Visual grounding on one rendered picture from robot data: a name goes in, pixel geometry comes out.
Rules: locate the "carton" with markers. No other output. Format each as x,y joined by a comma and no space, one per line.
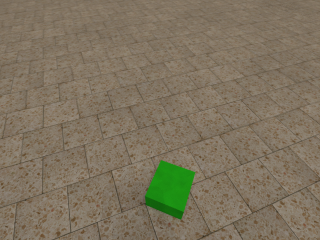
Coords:
169,189

